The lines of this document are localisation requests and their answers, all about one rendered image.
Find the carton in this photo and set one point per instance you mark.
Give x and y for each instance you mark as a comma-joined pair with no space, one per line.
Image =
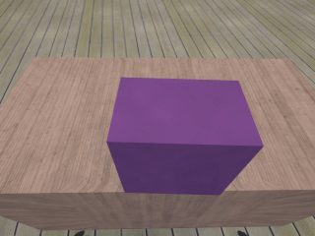
180,136

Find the pedestal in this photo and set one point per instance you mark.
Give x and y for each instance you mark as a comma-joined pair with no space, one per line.
57,172

